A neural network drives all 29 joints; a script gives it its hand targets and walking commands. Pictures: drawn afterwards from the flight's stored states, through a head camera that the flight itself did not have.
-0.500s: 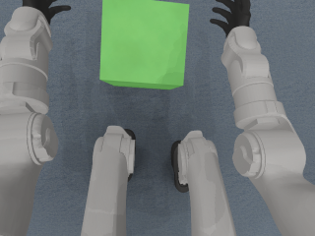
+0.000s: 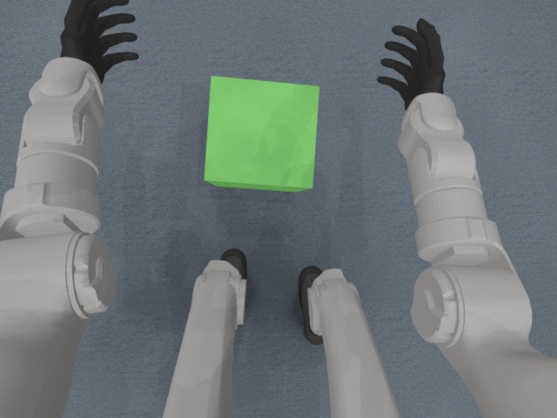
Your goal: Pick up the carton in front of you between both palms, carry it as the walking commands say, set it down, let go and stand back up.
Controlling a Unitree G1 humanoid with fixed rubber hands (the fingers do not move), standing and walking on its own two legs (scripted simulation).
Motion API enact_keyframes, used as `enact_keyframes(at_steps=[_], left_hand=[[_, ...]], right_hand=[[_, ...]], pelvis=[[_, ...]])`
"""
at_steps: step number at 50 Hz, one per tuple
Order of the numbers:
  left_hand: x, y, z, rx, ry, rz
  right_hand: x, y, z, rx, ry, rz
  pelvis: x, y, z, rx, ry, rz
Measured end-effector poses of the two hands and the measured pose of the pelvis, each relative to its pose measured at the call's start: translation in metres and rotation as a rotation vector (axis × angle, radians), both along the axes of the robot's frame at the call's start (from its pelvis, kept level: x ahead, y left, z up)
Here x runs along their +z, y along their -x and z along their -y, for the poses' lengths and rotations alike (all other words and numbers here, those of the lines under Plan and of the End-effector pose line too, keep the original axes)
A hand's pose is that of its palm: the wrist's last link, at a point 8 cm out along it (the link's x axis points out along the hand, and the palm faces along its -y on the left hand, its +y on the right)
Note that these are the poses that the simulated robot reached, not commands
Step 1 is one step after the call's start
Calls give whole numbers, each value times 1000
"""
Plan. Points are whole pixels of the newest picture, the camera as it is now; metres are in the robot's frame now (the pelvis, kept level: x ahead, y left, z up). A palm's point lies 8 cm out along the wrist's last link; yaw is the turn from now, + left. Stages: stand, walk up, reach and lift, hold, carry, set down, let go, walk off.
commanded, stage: set down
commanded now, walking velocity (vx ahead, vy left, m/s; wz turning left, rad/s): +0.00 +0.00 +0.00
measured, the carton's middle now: (260, 144) +0.50 +0.05 -0.47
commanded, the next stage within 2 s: let go in 0.06 s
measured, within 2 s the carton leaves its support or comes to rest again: neither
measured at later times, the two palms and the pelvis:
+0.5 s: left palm (13, 143) +0.40 +0.26 +0.00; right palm (517, 159) +0.42 -0.18 +0.01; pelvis +0.06 +0.00 +0.12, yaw +3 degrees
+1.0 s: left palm out of the picture +0.25 +0.22 +0.10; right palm out of the picture +0.27 -0.25 +0.11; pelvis +0.10 -0.03 +0.18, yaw +3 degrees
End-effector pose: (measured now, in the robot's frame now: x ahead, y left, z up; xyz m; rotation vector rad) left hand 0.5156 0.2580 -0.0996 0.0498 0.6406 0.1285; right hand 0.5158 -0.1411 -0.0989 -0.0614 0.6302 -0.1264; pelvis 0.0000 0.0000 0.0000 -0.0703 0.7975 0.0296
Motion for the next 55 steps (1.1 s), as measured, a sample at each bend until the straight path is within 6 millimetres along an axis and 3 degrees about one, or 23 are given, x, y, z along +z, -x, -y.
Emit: enact_keyframes(at_steps=[10, 18, 26, 45, 50, 55], left_hand=[[42, 14, -2, -11, -47, -38], [68, 71, -6, -10, -97, -109], [109, 118, -1, -15, -87, -121], [192, 246, 36, -25, -81, -149], [203, 268, 40, -25, -78, -155], [207, 276, 42, -27, -73, -162]], right_hand=[[42, 11, 1, 44, 39, -29], [71, 58, 18, 127, 102, -112], [114, 99, 45, 140, 102, -136], [197, 228, 101, 122, 91, -158], [207, 244, 109, 130, 90, -160], [210, 245, 108, 140, 85, -160]], pelvis=[[49, -14, -1, 8, -10, 26], [90, -39, -2, 17, -27, 107], [121, -62, 2, 19, -46, 222], [172, -95, 22, 15, -94, 630], [177, -97, 25, 19, -103, 739], [177, -96, 26, 23, -110, 819]])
